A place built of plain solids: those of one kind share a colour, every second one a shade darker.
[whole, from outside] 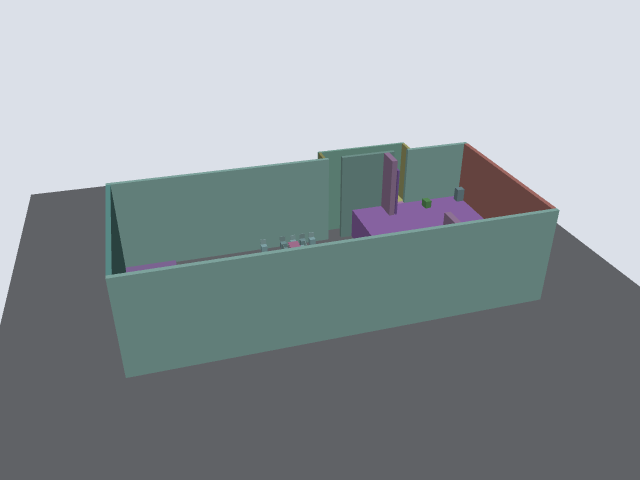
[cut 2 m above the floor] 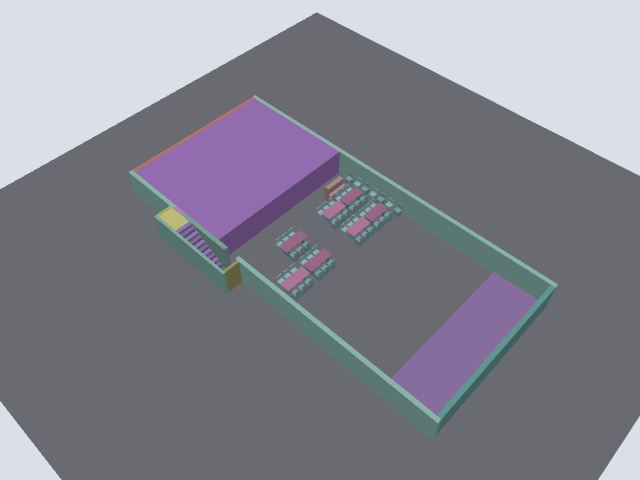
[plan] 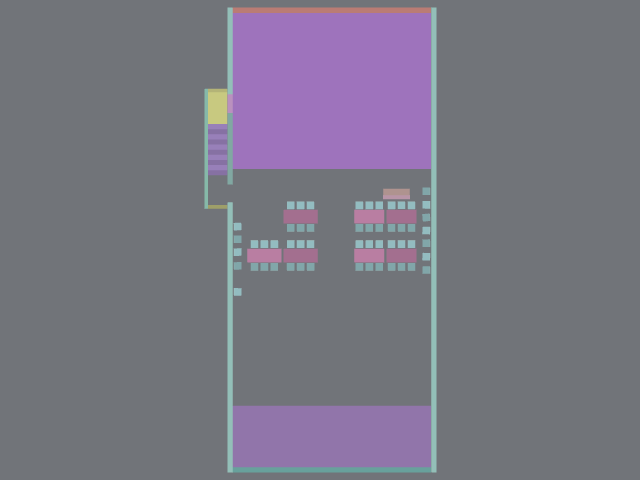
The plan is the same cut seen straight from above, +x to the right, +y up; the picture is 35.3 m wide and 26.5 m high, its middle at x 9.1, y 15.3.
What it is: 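A parish, school or music hall with a timber stage behind a plastered proscenium wall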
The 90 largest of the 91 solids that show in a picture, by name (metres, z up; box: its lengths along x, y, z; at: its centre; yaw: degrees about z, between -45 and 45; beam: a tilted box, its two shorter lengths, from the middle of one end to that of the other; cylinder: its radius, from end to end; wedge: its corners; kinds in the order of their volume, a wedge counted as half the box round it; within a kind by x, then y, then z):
{
 "boards_main_1": {"box": [10.95, 8.62, 2.25], "at": [9.76, 23.52, 1.07]},
 "wall_side_1": {"box": [0.3, 14.93, 6.48], "at": [4.14, 9.92, 3.19]},
 "wall_side_2": {"box": [0.3, 3.94, 6.48], "at": [4.14, 20.34, 3.19]},
 "wall_side_3": {"box": [0.3, 4.78, 6.48], "at": [4.14, 25.74, 3.19]},
 "wall_side_4": {"box": [0.3, 25.68, 6.48], "at": [15.38, 15.29, 3.19]},
 "wall_back_1": {"box": [10.95, 0.3, 6.48], "at": [9.76, 27.98, 3.19]},
 "wall_rear_1": {"box": [10.95, 0.3, 6.48], "at": [9.76, 2.61, 3.19]},
 "wall_pass_out_1": {"box": [0.2, 6.63, 6.48], "at": [2.82, 20.34, 3.19]},
 "floor_rear_1": {"box": [10.95, 3.4, 0.2], "at": [9.76, 4.46, 0.05]},
 "step_1": {"box": [1.06, 0.57, 0.25], "at": [3.45, 19.16, 0.07]},
 "step_2": {"box": [1.06, 0.57, 0.45], "at": [3.45, 19.44, 0.17]},
 "step_3": {"box": [1.06, 0.57, 0.65], "at": [3.45, 19.72, 0.27]},
 "step_4": {"box": [1.06, 0.57, 0.85], "at": [3.45, 20.0, 0.37]},
 "step_5": {"box": [1.06, 0.57, 1.05], "at": [3.45, 20.29, 0.47]},
 "step_6": {"box": [1.06, 0.57, 1.25], "at": [3.45, 20.57, 0.57]},
 "step_7": {"box": [1.06, 0.57, 1.45], "at": [3.45, 20.85, 0.67]},
 "step_8": {"box": [1.06, 0.57, 1.65], "at": [3.45, 21.14, 0.77]},
 "step_9": {"box": [1.06, 0.57, 1.85], "at": [3.45, 21.42, 0.87]},
 "step_10": {"box": [1.06, 0.57, 2.05], "at": [3.45, 21.7, 0.97]},
 "wall_pros_1": {"box": [1.59, 0.39, 4.28], "at": [5.08, 21.69, 4.29]},
 "wall_pros_2": {"box": [1.36, 0.39, 4.28], "at": [14.55, 21.69, 4.29]},
 "chair_seat_1": {"box": [0.42, 0.42, 0.45], "at": [4.56, 12.44, 0.23], "yaw": -0.2},
 "chair_seat_2": {"box": [0.42, 0.42, 0.45], "at": [4.56, 13.87, 0.23], "yaw": 1.6},
 "chair_seat_3": {"box": [0.42, 0.42, 0.45], "at": [4.56, 14.63, 0.23], "yaw": 1.0},
 "chair_seat_4": {"box": [0.42, 0.42, 0.45], "at": [4.56, 15.34, 0.23], "yaw": 1.7},
 "chair_seat_5": {"box": [0.42, 0.42, 0.45], "at": [4.56, 16.04, 0.23], "yaw": 2.2},
 "chair_seat_6": {"box": [0.42, 0.42, 0.45], "at": [5.48, 13.82, 0.23]},
 "chair_seat_7": {"box": [0.42, 0.42, 0.45], "at": [5.48, 15.06, 0.23]},
 "chair_seat_8": {"box": [0.42, 0.42, 0.45], "at": [6.03, 13.82, 0.23]},
 "chair_seat_9": {"box": [0.42, 0.42, 0.45], "at": [6.03, 15.06, 0.23]},
 "chair_seat_10": {"box": [0.42, 0.42, 0.45], "at": [6.58, 13.82, 0.23]},
 "chair_seat_11": {"box": [0.42, 0.42, 0.45], "at": [6.58, 15.06, 0.23]},
 "chair_seat_12": {"box": [0.42, 0.42, 0.45], "at": [7.48, 13.82, 0.23]},
 "chair_seat_13": {"box": [0.42, 0.42, 0.45], "at": [7.48, 15.06, 0.23]},
 "chair_seat_14": {"box": [0.42, 0.42, 0.45], "at": [7.48, 15.97, 0.23]},
 "chair_seat_15": {"box": [0.42, 0.42, 0.45], "at": [7.48, 17.21, 0.23]},
 "chair_seat_16": {"box": [0.42, 0.42, 0.45], "at": [8.03, 13.82, 0.23]},
 "chair_seat_17": {"box": [0.42, 0.42, 0.45], "at": [8.03, 15.06, 0.23]},
 "chair_seat_18": {"box": [0.42, 0.42, 0.45], "at": [8.03, 15.97, 0.23]},
 "chair_seat_19": {"box": [0.42, 0.42, 0.45], "at": [8.03, 17.21, 0.23]},
 "chair_seat_20": {"box": [0.42, 0.42, 0.45], "at": [8.58, 13.82, 0.23]},
 "chair_seat_21": {"box": [0.42, 0.42, 0.45], "at": [8.58, 15.06, 0.23]},
 "chair_seat_22": {"box": [0.42, 0.42, 0.45], "at": [8.58, 15.97, 0.23]},
 "chair_seat_23": {"box": [0.42, 0.42, 0.45], "at": [8.58, 17.21, 0.23]},
 "chair_seat_24": {"box": [0.42, 0.42, 0.45], "at": [11.27, 13.82, 0.23]},
 "chair_seat_25": {"box": [0.42, 0.42, 0.45], "at": [11.27, 15.06, 0.23]},
 "chair_seat_26": {"box": [0.42, 0.42, 0.45], "at": [11.27, 15.97, 0.23]},
 "chair_seat_27": {"box": [0.42, 0.42, 0.45], "at": [11.27, 17.21, 0.23]},
 "chair_seat_28": {"box": [0.42, 0.42, 0.45], "at": [11.82, 13.82, 0.23]},
 "chair_seat_29": {"box": [0.42, 0.42, 0.45], "at": [11.82, 15.06, 0.23]},
 "chair_seat_30": {"box": [0.42, 0.42, 0.45], "at": [11.82, 15.97, 0.23]},
 "chair_seat_31": {"box": [0.42, 0.42, 0.45], "at": [11.82, 17.21, 0.23]},
 "chair_seat_32": {"box": [0.42, 0.42, 0.45], "at": [12.37, 13.82, 0.23]},
 "chair_seat_33": {"box": [0.42, 0.42, 0.45], "at": [12.37, 15.06, 0.23]},
 "chair_seat_34": {"box": [0.42, 0.42, 0.45], "at": [12.37, 15.97, 0.23]},
 "chair_seat_35": {"box": [0.42, 0.42, 0.45], "at": [12.37, 17.21, 0.23]},
 "chair_seat_36": {"box": [0.42, 0.42, 0.45], "at": [13.05, 13.82, 0.23]},
 "chair_seat_37": {"box": [0.42, 0.42, 0.45], "at": [13.05, 15.06, 0.23]},
 "chair_seat_38": {"box": [0.42, 0.42, 0.45], "at": [13.05, 15.97, 0.23]},
 "chair_seat_39": {"box": [0.42, 0.42, 0.45], "at": [13.05, 17.21, 0.23]},
 "chair_seat_40": {"box": [0.42, 0.42, 0.45], "at": [13.6, 13.82, 0.23]},
 "chair_seat_41": {"box": [0.42, 0.42, 0.45], "at": [13.6, 15.06, 0.23]},
 "chair_seat_42": {"box": [0.42, 0.42, 0.45], "at": [13.6, 15.97, 0.23]},
 "chair_seat_43": {"box": [0.42, 0.42, 0.45], "at": [13.6, 17.21, 0.23]},
 "chair_seat_44": {"box": [0.42, 0.42, 0.45], "at": [14.15, 13.82, 0.23]},
 "chair_seat_45": {"box": [0.42, 0.42, 0.45], "at": [14.15, 15.06, 0.23]},
 "chair_seat_46": {"box": [0.42, 0.42, 0.45], "at": [14.15, 15.97, 0.23]},
 "chair_seat_47": {"box": [0.42, 0.42, 0.45], "at": [14.15, 17.21, 0.23]},
 "chair_seat_48": {"box": [0.42, 0.42, 0.45], "at": [14.96, 13.65, 0.23], "yaw": -0.7},
 "chair_seat_49": {"box": [0.42, 0.42, 0.45], "at": [14.96, 14.38, 0.23], "yaw": -2.4},
 "chair_seat_50": {"box": [0.42, 0.42, 0.45], "at": [14.96, 15.12, 0.23], "yaw": 1.3},
 "chair_seat_51": {"box": [0.42, 0.42, 0.45], "at": [14.96, 15.82, 0.23], "yaw": -2.1},
 "chair_seat_52": {"box": [0.42, 0.42, 0.45], "at": [14.96, 16.54, 0.23], "yaw": 4.2},
 "chair_seat_53": {"box": [0.42, 0.42, 0.45], "at": [14.96, 17.24, 0.23], "yaw": -0.3},
 "chair_seat_54": {"box": [0.42, 0.42, 0.45], "at": [14.96, 17.99, 0.23], "yaw": -0.8},
 "boards_pass_1": {"box": [1.06, 1.75, 2.25], "at": [3.45, 22.58, 1.07]},
 "wall_pass_end_1": {"box": [1.06, 0.2, 6.48], "at": [3.45, 17.13, 3.19]},
 "wall_pass_end_2": {"box": [1.06, 0.2, 6.48], "at": [3.45, 23.55, 3.19]},
 "boards_sill_1": {"box": [0.3, 1.04, 2.25], "at": [4.14, 22.83, 1.07]},
 "piano_case_1": {"box": [1.48, 0.36, 1.24], "at": [13.32, 17.95, 0.62]},
 "drape_1": {"box": [0.91, 0.14, 3.5], "at": [5.39, 22.04, 3.9]},
 "table_top_1": {"box": [1.88, 0.76, 0.04], "at": [6.03, 14.44, 0.72]},
 "table_top_2": {"box": [1.88, 0.76, 0.04], "at": [8.03, 14.44, 0.72]},
 "table_top_3": {"box": [1.88, 0.76, 0.04], "at": [8.03, 16.59, 0.72]},
 "table_top_4": {"box": [1.66, 0.76, 0.04], "at": [11.82, 14.44, 0.72]},
 "table_top_5": {"box": [1.66, 0.76, 0.04], "at": [11.82, 16.59, 0.72]},
 "table_top_6": {"box": [1.66, 0.76, 0.04], "at": [13.6, 16.59, 0.72]},
 "stack_chairs_1": {"box": [0.5, 0.55, 0.95], "at": [4.99, 27.51, 2.68]},
 "piano_keys_1": {"box": [1.48, 0.22, 0.74], "at": [13.32, 17.66, 0.37]},
 "crate_1": {"box": [0.6, 0.45, 0.55], "at": [5.3, 24.7, 2.47], "yaw": 6.2}
}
